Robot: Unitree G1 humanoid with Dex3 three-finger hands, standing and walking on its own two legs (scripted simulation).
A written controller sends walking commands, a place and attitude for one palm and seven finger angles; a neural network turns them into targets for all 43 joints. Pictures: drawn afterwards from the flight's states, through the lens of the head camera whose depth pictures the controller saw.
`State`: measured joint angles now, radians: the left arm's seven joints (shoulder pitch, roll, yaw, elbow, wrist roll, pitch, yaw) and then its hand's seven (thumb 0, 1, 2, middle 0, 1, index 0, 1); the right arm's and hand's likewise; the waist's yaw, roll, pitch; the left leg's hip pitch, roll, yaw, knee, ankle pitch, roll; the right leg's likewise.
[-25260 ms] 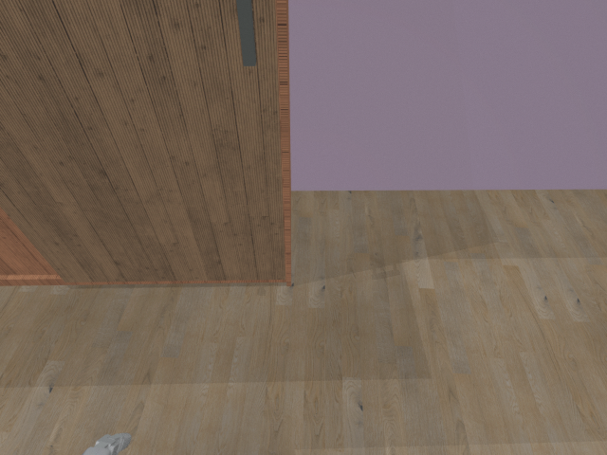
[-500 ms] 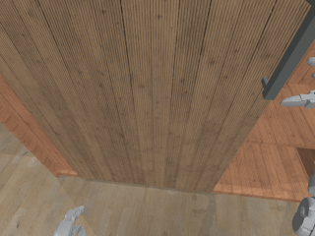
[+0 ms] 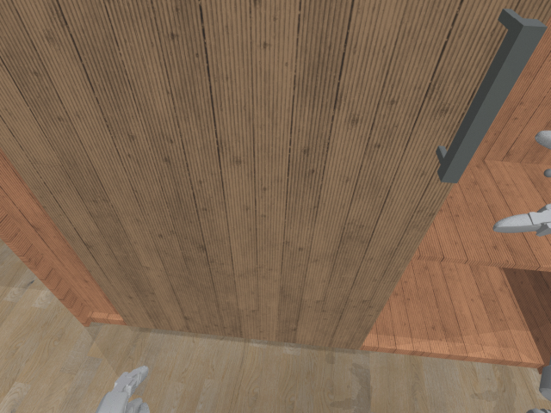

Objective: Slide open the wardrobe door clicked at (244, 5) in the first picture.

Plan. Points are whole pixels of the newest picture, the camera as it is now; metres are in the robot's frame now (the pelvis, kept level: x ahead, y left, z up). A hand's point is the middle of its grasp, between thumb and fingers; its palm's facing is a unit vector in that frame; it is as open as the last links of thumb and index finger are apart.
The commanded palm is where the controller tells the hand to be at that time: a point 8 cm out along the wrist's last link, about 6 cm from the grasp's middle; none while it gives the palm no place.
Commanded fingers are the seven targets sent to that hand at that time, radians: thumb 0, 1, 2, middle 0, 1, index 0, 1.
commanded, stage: slip the hand off the handle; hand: right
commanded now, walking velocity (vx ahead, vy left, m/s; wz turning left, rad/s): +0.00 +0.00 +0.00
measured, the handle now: (475, 104) +0.46 -0.23 +0.25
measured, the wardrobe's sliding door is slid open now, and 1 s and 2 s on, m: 0.64 0.64 0.64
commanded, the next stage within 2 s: draw the hand back to the body in 0.34 s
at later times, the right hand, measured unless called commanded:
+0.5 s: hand out of the picture +0.26 -0.28 +0.24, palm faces +0.34 +0.94 -0.08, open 14.7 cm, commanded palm +0.23 -0.31 +0.23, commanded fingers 0.00 0.55 -0.20 0.25 1.15 0.25 1.15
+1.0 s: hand out of the picture +0.21 -0.25 +0.19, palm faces +0.24 +0.97 -0.08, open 14.6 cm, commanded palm +0.17 -0.29 +0.21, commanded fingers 0.00 0.26 -0.34 0.24 0.98 0.24 0.98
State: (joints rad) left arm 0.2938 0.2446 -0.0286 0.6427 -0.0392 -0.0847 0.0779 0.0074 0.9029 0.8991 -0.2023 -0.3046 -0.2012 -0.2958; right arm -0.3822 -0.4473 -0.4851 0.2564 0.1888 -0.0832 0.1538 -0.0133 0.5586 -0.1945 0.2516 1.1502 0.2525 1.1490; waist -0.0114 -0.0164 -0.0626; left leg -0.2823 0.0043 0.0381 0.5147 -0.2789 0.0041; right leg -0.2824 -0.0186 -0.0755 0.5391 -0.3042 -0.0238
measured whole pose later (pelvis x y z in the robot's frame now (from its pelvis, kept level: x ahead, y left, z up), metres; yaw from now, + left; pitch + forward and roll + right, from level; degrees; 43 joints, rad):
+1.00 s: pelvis -0.02 +0.02 +0.00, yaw -3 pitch -5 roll +0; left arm 0.15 0.27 -0.08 0.61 -0.07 -0.18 0.11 0.01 0.90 0.90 -0.20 -0.30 -0.20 -0.30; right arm -0.01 -0.39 -0.39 -0.17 0.30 0.38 0.24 -0.01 0.51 -0.22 0.24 1.12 0.24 1.12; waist -0.09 -0.06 -0.04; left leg -0.13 0.00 0.10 0.47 -0.25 0.02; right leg -0.16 -0.01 -0.01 0.50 -0.25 0.00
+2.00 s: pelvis +0.00 +0.00 +0.01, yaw -3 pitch -5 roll +0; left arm 0.18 0.21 -0.04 0.64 0.01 -0.12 0.08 0.01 0.90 0.90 -0.20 -0.30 -0.20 -0.30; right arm 0.42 -0.33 -0.33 -0.38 0.08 -0.05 -0.11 0.01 -0.87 -0.89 0.20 0.31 0.20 0.31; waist -0.08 -0.05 0.00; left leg -0.08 0.02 0.08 0.40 -0.24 0.01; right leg -0.09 0.00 -0.03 0.42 -0.25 -0.02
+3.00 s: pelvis -0.11 -0.02 -0.01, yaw -4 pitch +0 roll +3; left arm 0.25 0.22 -0.01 0.58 0.01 -0.11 0.08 0.01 0.90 0.90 -0.20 -0.30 -0.20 -0.30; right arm 0.48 -0.40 -0.42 -0.50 0.01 -0.27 -0.15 0.01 -0.88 -0.89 0.21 0.30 0.21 0.30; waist -0.01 0.02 0.02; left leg -0.38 0.00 0.05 0.52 -0.19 -0.01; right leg -0.44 0.01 0.00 0.62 -0.23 -0.06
